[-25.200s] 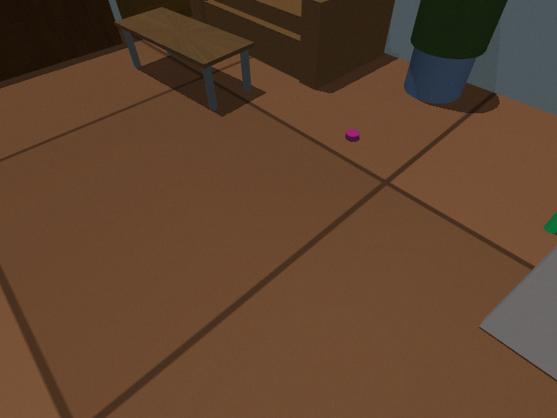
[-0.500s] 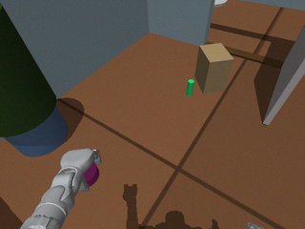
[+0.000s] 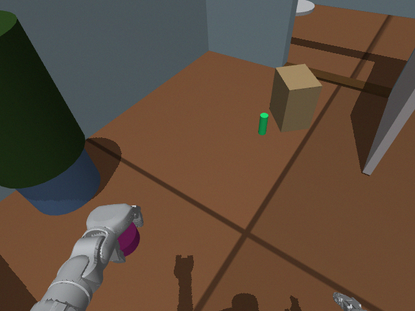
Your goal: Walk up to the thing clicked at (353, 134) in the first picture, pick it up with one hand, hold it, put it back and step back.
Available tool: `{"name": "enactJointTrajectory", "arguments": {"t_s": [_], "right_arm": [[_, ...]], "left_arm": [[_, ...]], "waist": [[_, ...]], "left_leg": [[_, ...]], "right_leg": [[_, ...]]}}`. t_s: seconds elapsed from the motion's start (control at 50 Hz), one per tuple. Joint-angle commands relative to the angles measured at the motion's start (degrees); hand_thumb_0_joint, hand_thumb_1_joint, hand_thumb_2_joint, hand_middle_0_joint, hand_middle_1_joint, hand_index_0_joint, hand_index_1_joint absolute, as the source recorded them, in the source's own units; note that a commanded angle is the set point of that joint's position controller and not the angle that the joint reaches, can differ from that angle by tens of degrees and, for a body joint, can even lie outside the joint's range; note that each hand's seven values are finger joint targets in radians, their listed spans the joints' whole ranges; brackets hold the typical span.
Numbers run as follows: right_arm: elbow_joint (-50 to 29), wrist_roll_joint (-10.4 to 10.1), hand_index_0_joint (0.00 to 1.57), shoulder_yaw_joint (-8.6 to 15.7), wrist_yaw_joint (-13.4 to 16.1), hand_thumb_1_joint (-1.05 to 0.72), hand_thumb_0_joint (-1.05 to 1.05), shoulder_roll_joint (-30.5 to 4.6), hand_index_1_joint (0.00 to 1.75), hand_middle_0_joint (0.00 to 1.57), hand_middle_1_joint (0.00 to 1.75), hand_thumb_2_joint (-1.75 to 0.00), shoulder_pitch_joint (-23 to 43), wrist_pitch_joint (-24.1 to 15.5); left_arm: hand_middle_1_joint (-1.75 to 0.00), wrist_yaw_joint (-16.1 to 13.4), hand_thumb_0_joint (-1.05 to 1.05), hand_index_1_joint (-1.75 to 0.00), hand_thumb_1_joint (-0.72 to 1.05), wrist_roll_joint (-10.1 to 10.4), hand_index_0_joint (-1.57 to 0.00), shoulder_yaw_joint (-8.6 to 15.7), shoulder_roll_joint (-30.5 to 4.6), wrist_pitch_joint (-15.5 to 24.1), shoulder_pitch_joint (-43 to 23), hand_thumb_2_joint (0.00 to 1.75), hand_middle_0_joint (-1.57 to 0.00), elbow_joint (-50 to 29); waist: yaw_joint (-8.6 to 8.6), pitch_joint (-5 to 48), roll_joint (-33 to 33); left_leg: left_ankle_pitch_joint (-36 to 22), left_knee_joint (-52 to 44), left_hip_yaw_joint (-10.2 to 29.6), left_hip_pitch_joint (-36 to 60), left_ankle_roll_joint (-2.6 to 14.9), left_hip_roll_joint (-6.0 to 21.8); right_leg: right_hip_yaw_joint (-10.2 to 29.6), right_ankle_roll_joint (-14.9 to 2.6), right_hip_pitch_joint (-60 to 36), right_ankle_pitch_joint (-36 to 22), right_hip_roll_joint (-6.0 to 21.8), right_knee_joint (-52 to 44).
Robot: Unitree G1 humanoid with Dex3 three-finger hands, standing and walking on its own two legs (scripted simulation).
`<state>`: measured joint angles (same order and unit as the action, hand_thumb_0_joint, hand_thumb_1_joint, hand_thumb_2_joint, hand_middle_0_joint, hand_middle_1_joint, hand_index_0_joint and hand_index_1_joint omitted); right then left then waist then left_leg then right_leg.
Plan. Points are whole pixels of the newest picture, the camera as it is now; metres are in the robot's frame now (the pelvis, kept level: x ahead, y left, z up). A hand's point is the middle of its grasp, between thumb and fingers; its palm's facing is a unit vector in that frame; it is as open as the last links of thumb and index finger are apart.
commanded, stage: hold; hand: left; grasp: from above
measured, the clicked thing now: (120, 237) +0.31 +0.23 -0.07
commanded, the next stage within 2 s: crouch in 0.98 s
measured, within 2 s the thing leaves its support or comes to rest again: neither
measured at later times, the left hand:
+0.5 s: hand (117, 241) +0.28 +0.22 -0.03, palm faces -0.44 -0.06 -0.90, open 9.6 cm
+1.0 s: hand (116, 238) +0.29 +0.22 -0.03, palm faces -0.42 -0.05 -0.91, open 9.6 cm
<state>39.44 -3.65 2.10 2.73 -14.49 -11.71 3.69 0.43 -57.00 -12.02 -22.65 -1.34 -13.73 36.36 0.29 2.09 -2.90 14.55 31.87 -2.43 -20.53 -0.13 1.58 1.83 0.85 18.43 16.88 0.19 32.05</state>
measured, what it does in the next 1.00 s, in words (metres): stands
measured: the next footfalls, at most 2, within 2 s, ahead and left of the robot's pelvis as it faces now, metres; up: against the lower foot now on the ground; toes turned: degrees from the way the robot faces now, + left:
none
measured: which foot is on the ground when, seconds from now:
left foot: down 0.00-1.00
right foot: down 0.00-1.00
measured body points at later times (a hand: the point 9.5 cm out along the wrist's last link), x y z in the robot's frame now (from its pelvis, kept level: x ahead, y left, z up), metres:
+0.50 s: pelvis -0.01 +0.00 +0.00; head +0.00 -0.02 +0.45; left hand +0.30 +0.22 +0.02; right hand +0.14 -0.25 -0.11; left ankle +0.02 +0.12 -0.73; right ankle +0.00 -0.13 -0.73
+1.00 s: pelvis -0.01 +0.00 +0.01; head +0.00 -0.02 +0.46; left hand +0.31 +0.22 +0.03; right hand +0.14 -0.25 -0.11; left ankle +0.02 +0.12 -0.73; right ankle +0.00 -0.13 -0.73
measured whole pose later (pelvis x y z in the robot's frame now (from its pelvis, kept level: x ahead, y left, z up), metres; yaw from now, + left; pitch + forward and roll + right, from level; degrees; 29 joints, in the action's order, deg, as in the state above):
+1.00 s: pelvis -0.01 +0.00 +0.01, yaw +0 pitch +1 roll +0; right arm 39.7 -4.2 1.7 3.4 -14.3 -10.8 4.4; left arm 0.8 -56.8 -12.5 -22.5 -1.0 -13.9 35.6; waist 0.9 1.1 -3.2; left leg 12.1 27.5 -2.7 -16.6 -0.2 1.4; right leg 2.1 0.8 15.0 14.7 0.3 28.3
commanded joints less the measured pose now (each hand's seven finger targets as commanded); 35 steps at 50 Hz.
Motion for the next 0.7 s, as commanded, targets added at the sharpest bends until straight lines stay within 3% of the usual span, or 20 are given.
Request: {"name": "enactJointTrajectory", "arguments": {"t_s": [0.0,0.26,0.3,0.36,0.4,0.46,0.62,0.68], "right_arm": [[-7.59,-0.22,0.20,2.25,0.76,-0.90,0.00,-7.53,0.30,0.20,0.30,-0.90,3.97,-2.25],[-8.84,-0.62,0.20,1.73,1.00,-0.90,0.00,-7.31,0.30,0.20,0.30,-0.90,6.26,-2.04],[-8.95,-0.59,0.20,1.79,1.06,-0.90,0.00,-7.40,0.30,0.20,0.30,-0.90,6.11,-1.99],[-8.82,-0.63,0.20,1.57,1.15,-0.90,0.00,-7.17,0.30,0.20,0.30,-0.90,6.18,-1.99],[-8.52,-0.61,0.20,1.58,1.27,-0.90,0.00,-7.09,0.30,0.20,0.30,-0.90,5.94,-1.99],[-8.55,-0.57,0.20,1.56,1.27,-0.90,0.00,-7.07,0.30,0.20,0.30,-0.90,6.00,-2.05],[-8.41,-0.66,0.20,1.65,1.31,-0.90,0.00,-7.06,0.30,0.20,0.30,-0.90,6.66,-1.79],[-8.25,-0.66,0.20,1.60,1.21,-0.90,0.00,-7.16,0.30,0.20,0.30,-0.90,6.21,-1.97]], "left_arm": [[-0.85,-2.09,0.00,-0.79,0.56,0.05,-0.91,5.73,-11.65,0.19,-17.79,0.73,-0.85,-10.89],[-0.82,-0.43,0.00,-0.77,0.53,0.68,-0.88,4.89,-11.07,-0.03,-17.11,0.69,-0.83,-11.92],[-0.82,-0.35,0.00,-0.76,0.52,0.43,-0.87,5.74,-11.83,0.07,-16.45,0.68,-0.81,-12.87],[-0.82,-0.13,0.00,-0.77,0.52,0.50,-0.88,4.68,-11.15,0.26,-18.23,0.71,-0.83,-12.55],[-0.82,-0.31,0.00,-0.77,0.50,0.13,-0.87,6.19,-12.60,0.57,-18.23,0.71,-0.82,-11.67],[-0.85,-0.35,0.00,-0.79,0.54,0.22,-0.89,4.52,-10.55,0.58,-17.85,0.70,-0.83,-12.53],[-0.84,-1.22,0.00,-0.79,0.52,0.04,-0.88,5.95,-12.23,0.29,-17.83,0.74,-0.84,-12.02],[-0.83,-1.13,0.00,-0.78,0.53,0.19,-0.89,4.76,-10.84,0.32,-18.24,0.73,-0.84,-11.31]], "waist": [[-0.23,13.94,2.60],[0.41,11.04,2.21],[0.44,11.51,2.00],[0.06,11.56,3.09],[0.16,11.45,2.82],[-0.22,12.23,2.79],[0.61,11.21,2.15],[0.11,10.98,1.99]], "left_leg": [[-12.18,-3.65,0.03,10.58,1.23,-2.28],[-8.86,-6.64,-0.03,11.12,0.98,-2.03],[-9.01,-6.69,-0.06,11.44,1.07,-2.03],[-10.31,-6.45,-0.06,11.68,1.26,-2.07],[-9.83,-6.41,-0.33,11.73,1.41,-2.30],[-10.60,-6.51,-0.31,12.69,1.27,-2.19],[-9.75,-7.37,-0.14,12.10,0.92,-2.04],[-9.06,-7.64,-0.04,12.01,0.96,-1.93]], "right_leg": [[-0.35,-0.80,-2.22,-12.94,-1.95,-5.51],[-0.61,-1.39,-2.87,-8.62,-2.11,-7.67],[-0.47,-1.31,-3.25,-8.79,-2.03,-7.82],[-0.53,-1.06,-3.05,-10.34,-1.99,-7.84],[-0.34,-0.90,-3.17,-10.25,-1.74,-8.15],[-0.39,-1.05,-3.10,-10.69,-1.92,-8.01],[-0.73,-1.43,-3.30,-9.10,-2.07,-8.45],[-0.62,-1.55,-2.76,-8.70,-2.11,-8.35]]}}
